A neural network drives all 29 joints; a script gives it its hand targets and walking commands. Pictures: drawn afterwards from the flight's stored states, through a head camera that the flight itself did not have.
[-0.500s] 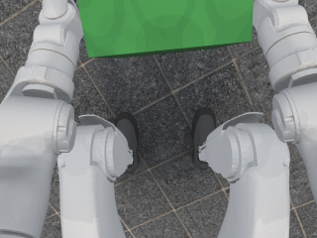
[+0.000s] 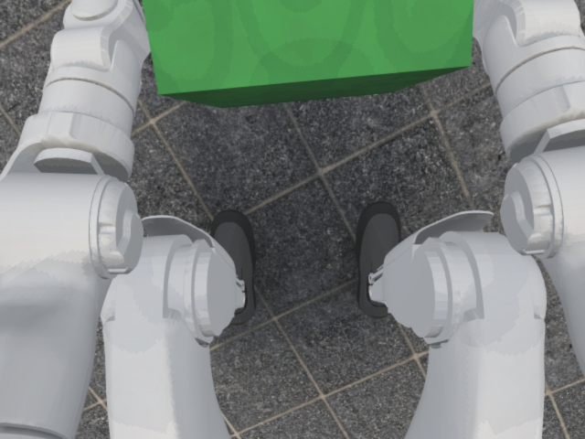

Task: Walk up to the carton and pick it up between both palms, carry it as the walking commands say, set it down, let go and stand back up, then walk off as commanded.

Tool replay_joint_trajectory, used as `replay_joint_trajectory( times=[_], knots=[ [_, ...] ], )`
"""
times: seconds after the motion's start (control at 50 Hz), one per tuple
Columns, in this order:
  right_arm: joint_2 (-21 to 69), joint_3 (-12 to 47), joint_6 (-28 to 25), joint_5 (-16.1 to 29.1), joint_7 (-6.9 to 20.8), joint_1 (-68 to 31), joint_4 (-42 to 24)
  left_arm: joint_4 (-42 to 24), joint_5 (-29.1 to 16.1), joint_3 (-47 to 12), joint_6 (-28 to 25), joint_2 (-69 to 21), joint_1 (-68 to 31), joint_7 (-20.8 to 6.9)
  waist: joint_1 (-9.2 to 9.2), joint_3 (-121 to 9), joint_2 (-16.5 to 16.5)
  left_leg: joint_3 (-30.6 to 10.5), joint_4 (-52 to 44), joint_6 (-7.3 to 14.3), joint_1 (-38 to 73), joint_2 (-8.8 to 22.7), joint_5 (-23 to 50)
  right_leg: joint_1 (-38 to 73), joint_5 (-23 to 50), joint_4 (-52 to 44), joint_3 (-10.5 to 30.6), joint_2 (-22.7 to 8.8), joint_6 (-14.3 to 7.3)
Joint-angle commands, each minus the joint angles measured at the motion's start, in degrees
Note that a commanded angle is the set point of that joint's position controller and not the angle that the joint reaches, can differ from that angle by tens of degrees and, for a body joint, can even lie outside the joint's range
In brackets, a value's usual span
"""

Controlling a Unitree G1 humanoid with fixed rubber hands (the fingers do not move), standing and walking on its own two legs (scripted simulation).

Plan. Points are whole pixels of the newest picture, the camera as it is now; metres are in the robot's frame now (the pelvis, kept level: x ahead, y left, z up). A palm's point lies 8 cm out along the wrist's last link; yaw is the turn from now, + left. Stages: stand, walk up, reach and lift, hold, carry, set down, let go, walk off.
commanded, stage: reach and lift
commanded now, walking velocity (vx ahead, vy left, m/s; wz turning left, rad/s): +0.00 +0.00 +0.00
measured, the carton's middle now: out of the picture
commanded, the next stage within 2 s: none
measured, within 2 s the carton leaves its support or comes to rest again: leaves its support in 0.18 s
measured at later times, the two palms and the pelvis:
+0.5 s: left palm out of the picture +0.55 +0.19 -0.09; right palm out of the picture +0.57 -0.16 -0.09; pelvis +0.01 +0.00 +0.03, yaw +1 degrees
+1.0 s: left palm out of the picture +0.54 +0.19 -0.03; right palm out of the picture +0.56 -0.16 -0.03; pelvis +0.02 +0.00 +0.07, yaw +1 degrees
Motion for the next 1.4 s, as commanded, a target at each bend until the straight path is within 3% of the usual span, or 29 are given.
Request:
replay_joint_trajectory(
  times=[0.0, 0.12, 0.22, 0.32, 0.44, 0.58, 0.8, 1.06, 1.38],
  knots=[
    [51.05, 10.13, 0.53, 2.15, 12.90, -32.91, -18.01, -16.51, -1.39, -11.68, 0.89, -48.48, -34.29, -15.23, 2.93, -72.27, -2.18, 4.95, -9.55, 0.56, 30.45, -6.03, 10.53, 37.64, 9.01, -8.31, -2.58, 5.77, -0.18],
    [53.01, 12.70, 0.97, 4.05, 12.55, -35.73, -25.14, -23.00, -3.56, -14.88, 1.56, -50.81, -36.84, -14.57, 2.44, -85.89, -2.17, 5.36, -9.13, 0.36, 37.41, -6.37, 15.59, 43.02, 13.52, -7.63, -3.67, 6.10, -0.02],
    [55.01, 13.06, 1.09, 3.94, 11.90, -34.48, -28.77, -29.19, -5.08, -17.02, 1.39, -52.95, -37.79, -13.82, 0.84, -93.77, -2.06, 5.41, -9.32, -0.14, 40.47, -7.23, 20.85, 46.22, 19.14, -7.87, -3.99, 6.60, 0.03],
    [56.58, 10.19, 1.73, 1.04, 11.86, -30.17, -27.29, -29.67, -3.81, -16.46, 1.88, -55.22, -34.91, -13.89, -0.58, -90.92, -1.06, 5.24, -11.08, -0.69, 38.80, -7.95, 20.72, 43.77, 19.21, -9.58, -4.07, 6.87, 0.06],
    [58.59, 4.26, 4.17, -5.11, 13.89, -24.11, -23.82, -25.56, 2.19, -11.51, 4.39, -58.52, -28.94, -15.17, -1.30, -81.01, 0.38, 4.88, -14.45, -0.93, 35.08, -8.69, 16.43, 35.88, 13.81, -12.79, -4.44, 7.14, 0.09],
    [60.83, 2.64, 7.61, -8.60, 16.11, -22.64, -26.20, -26.99, 6.89, -8.67, 8.03, -61.01, -27.06, -16.85, -0.71, -83.54, -0.10, 5.41, -16.62, -0.77, 34.19, -8.86, 14.30, 36.43, 11.93, -15.26, -4.37, 7.36, 0.19],
    [64.30, 8.75, 9.98, -6.16, 16.34, -24.70, -35.48, -35.69, 4.72, -13.99, 10.72, -63.46, -27.53, -17.15, 0.33, -100.67, -1.81, 5.58, -18.48, -0.85, 41.98, -9.33, 20.86, 45.86, 18.85, -17.03, -5.01, 8.16, 0.89],
    [67.24, 3.01, 12.95, -12.34, 17.18, -16.15, -31.88, -32.43, 9.62, -9.58, 13.70, -66.58, -19.61, -19.70, -0.61, -92.61, -1.02, 5.66, -25.19, -0.89, 36.83, -10.27, 16.69, 43.19, 15.66, -24.47, -4.56, 9.23, 0.40],
    [71.06, 4.10, 15.76, -12.75, 19.19, -14.57, -34.00, -34.35, 10.52, -10.35, 16.66, -69.79, -17.30, -21.01, 0.65, -97.33, -1.15, 5.55, -31.75, -0.83, 44.33, -10.35, 15.92, 48.19, 14.16, -30.83, -5.14, 10.12, 0.35]
  ],
)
